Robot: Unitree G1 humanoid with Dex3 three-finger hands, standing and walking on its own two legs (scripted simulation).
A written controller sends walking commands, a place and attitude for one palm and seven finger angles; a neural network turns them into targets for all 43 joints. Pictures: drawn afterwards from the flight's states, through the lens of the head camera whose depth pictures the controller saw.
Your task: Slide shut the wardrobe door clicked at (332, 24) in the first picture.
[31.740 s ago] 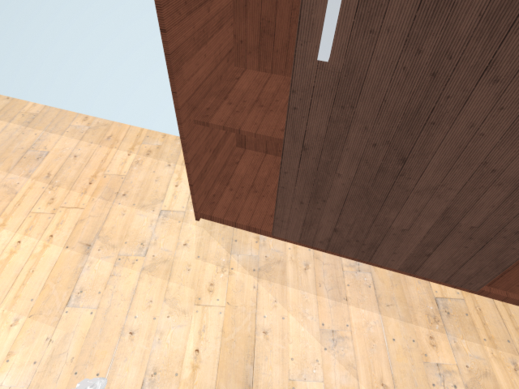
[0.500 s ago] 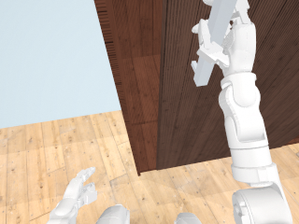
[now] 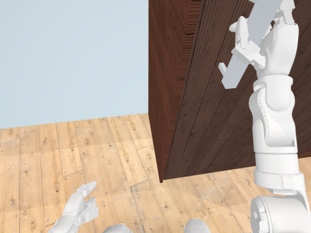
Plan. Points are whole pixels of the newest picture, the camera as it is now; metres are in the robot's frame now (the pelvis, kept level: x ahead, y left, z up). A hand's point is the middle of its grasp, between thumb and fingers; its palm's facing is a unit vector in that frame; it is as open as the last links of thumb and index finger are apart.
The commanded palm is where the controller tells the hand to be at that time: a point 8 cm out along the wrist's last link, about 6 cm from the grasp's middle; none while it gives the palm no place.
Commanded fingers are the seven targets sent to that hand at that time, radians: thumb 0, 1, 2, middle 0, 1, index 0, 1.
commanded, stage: step sideways, sliding the door along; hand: right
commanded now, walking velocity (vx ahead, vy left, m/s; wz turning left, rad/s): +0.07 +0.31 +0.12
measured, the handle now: (248, 24) +0.42 -0.18 +0.29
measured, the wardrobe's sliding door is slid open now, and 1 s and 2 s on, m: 0.00 0.00 0.00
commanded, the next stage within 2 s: stop walking and hold the door there in 0.28 s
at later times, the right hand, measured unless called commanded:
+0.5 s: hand (239, 42) +0.39 -0.16 +0.28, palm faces +0.33 +0.94 -0.12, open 6.9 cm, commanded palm +0.35 -0.20 +0.26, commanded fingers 0.00 -0.90 -0.90 0.45 1.40 0.45 1.40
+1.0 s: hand (239, 43) +0.39 -0.17 +0.27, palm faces +0.46 +0.87 -0.19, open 7.0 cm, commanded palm +0.35 -0.20 +0.26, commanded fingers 0.00 -0.90 -0.90 0.45 1.40 0.45 1.40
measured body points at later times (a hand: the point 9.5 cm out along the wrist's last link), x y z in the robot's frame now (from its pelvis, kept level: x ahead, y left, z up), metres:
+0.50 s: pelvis +0.03 +0.08 +0.02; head +0.08 +0.05 +0.47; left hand +0.25 +0.26 -0.06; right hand +0.37 -0.21 +0.28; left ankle +0.08 +0.25 -0.68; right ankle +0.03 -0.11 -0.71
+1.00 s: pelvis +0.04 +0.10 +0.02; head +0.02 +0.09 +0.47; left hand +0.10 +0.38 -0.07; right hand +0.36 -0.21 +0.28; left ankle +0.06 +0.24 -0.71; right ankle +0.08 +0.00 -0.71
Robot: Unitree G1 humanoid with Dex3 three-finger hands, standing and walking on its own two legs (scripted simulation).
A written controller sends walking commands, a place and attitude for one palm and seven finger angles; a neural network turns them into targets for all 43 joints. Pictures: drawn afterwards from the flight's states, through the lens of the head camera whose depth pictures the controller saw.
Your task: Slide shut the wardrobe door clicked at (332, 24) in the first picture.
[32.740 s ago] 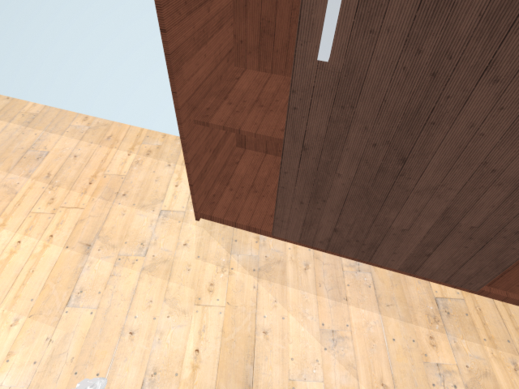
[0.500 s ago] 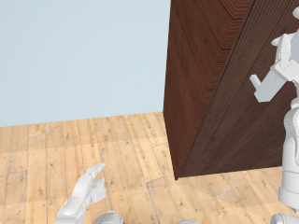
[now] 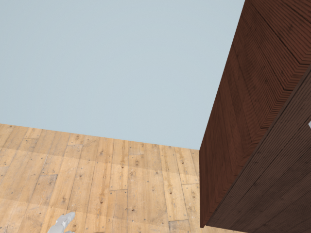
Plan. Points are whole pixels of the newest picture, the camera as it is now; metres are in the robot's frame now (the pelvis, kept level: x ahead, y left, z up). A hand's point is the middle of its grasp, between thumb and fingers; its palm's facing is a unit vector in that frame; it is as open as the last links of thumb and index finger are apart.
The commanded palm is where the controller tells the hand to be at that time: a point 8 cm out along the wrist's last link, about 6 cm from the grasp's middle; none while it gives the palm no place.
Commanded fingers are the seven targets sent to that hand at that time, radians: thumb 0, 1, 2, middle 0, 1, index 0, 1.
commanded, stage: stop walking and hold the door there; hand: right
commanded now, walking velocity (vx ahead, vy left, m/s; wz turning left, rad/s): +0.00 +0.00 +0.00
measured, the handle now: out of the picture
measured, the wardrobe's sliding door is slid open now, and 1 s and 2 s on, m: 0.00 0.00 0.00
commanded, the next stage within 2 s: loosen the grip on the handle in 1.82 s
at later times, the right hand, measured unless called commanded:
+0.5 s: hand out of the picture +0.30 -0.32 +0.25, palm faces +0.60 +0.78 -0.18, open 7.0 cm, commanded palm +0.26 -0.35 +0.24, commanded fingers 0.00 -0.90 -0.90 0.45 1.40 0.45 1.40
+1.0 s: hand out of the picture +0.30 -0.32 +0.25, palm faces +0.44 +0.89 -0.12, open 7.0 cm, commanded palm +0.26 -0.36 +0.24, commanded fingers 0.00 -0.90 -0.90 0.45 1.40 0.45 1.40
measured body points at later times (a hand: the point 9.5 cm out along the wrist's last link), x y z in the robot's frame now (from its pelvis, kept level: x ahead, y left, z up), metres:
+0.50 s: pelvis +0.01 -0.02 +0.00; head +0.01 -0.01 +0.45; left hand +0.19 +0.23 -0.09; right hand +0.26 -0.36 +0.26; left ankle +0.05 +0.14 -0.73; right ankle +0.03 -0.10 -0.73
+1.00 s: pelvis -0.03 -0.08 +0.00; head +0.01 -0.07 +0.45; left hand +0.14 +0.15 -0.11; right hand +0.27 -0.37 +0.26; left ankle -0.01 +0.09 -0.73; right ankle -0.03 -0.24 -0.68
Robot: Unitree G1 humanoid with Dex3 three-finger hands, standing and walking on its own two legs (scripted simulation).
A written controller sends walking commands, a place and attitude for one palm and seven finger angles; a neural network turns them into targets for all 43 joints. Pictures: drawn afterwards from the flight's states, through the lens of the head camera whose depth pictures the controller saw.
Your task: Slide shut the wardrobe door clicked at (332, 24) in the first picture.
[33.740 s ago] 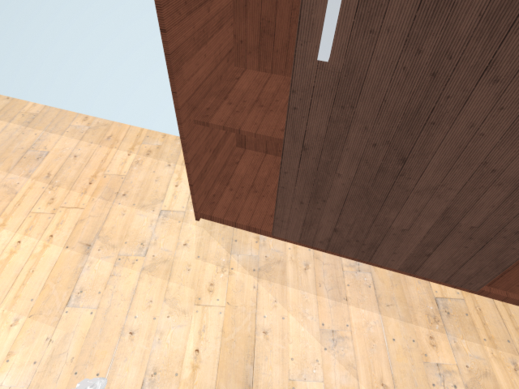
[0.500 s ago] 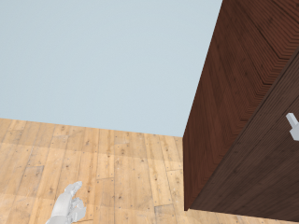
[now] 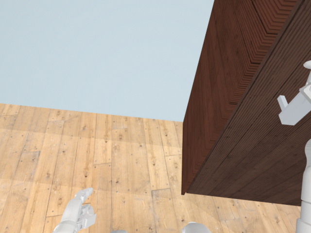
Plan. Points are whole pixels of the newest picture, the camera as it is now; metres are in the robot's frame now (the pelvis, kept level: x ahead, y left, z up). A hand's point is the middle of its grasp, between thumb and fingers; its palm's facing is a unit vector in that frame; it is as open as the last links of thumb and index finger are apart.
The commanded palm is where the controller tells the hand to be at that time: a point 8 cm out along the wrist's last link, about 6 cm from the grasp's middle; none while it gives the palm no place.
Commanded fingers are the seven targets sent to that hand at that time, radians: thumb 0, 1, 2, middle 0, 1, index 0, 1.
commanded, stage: stop walking and hold the door there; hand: right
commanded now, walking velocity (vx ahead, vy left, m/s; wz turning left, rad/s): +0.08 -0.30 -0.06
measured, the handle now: out of the picture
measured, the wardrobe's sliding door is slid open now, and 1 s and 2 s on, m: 0.00 0.00 0.01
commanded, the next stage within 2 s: loosen the grip on the handle in 0.82 s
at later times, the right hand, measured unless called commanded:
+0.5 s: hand out of the picture +0.33 -0.23 +0.26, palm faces +0.14 +0.99 -0.06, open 7.0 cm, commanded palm +0.31 -0.26 +0.24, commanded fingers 0.00 -0.90 -0.90 0.45 1.40 0.45 1.40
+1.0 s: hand out of the picture +0.33 -0.23 +0.26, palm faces +0.08 +0.99 -0.09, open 7.3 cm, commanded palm +0.30 -0.28 +0.25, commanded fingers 0.00 -0.30 -0.61 0.45 1.40 0.45 1.40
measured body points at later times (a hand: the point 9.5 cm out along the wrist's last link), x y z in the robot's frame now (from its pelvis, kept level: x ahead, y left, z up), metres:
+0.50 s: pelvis -0.01 -0.09 +0.00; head +0.02 -0.10 +0.45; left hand +0.17 +0.08 -0.10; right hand +0.32 -0.28 +0.26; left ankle +0.01 +0.03 -0.73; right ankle +0.01 -0.22 -0.73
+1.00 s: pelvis -0.02 -0.09 +0.01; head -0.01 -0.10 +0.46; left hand +0.17 +0.13 -0.08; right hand +0.32 -0.29 +0.26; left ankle +0.01 +0.03 -0.73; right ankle +0.01 -0.22 -0.73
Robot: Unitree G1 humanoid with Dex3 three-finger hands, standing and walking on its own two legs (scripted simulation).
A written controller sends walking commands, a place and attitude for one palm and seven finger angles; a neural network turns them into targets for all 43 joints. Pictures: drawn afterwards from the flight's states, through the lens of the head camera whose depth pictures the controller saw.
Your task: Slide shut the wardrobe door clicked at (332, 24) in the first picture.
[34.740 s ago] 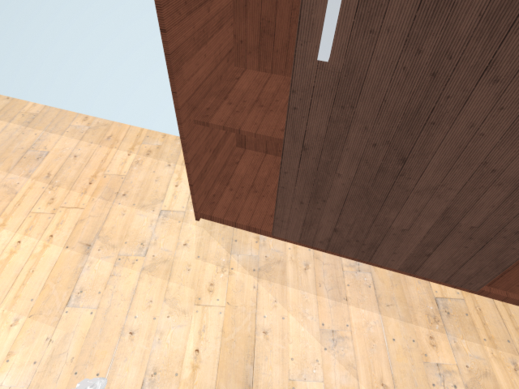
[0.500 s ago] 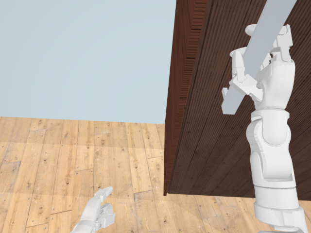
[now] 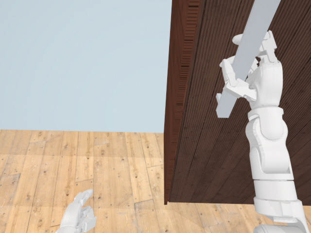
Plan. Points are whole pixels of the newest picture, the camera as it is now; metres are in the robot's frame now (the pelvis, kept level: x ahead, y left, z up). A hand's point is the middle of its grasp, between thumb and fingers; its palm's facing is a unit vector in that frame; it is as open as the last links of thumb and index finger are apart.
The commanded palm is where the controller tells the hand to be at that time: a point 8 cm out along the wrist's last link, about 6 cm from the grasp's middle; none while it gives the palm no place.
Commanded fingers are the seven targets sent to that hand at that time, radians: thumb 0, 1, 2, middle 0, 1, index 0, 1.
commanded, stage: loosen the grip on the handle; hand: right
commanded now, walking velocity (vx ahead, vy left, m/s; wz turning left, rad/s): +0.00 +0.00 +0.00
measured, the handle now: (236, 62) +0.39 -0.16 +0.27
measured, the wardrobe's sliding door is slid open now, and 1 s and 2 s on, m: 0.00 0.01 0.01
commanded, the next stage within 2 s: slip the hand off the handle in 0.50 s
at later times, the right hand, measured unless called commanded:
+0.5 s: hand (230, 80) +0.35 -0.14 +0.25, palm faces +0.10 +0.99 -0.05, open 15.0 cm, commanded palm +0.32 -0.18 +0.24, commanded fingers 0.00 0.55 -0.20 0.25 1.15 0.25 1.15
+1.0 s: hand (250, 83) +0.35 -0.18 +0.25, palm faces +0.16 +0.99 -0.05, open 14.8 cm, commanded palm +0.32 -0.23 +0.24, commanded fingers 0.00 0.55 -0.20 0.25 1.15 0.25 1.15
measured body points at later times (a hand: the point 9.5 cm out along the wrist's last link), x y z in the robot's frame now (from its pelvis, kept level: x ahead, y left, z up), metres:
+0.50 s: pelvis +0.01 +0.01 +0.00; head +0.00 +0.02 +0.45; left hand +0.15 +0.26 -0.10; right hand +0.34 -0.19 +0.25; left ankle +0.02 +0.12 -0.74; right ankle +0.03 -0.13 -0.74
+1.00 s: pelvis +0.03 +0.00 +0.00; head +0.01 +0.02 +0.44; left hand +0.22 +0.22 -0.09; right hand +0.33 -0.23 +0.25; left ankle +0.02 +0.12 -0.74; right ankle +0.03 -0.13 -0.74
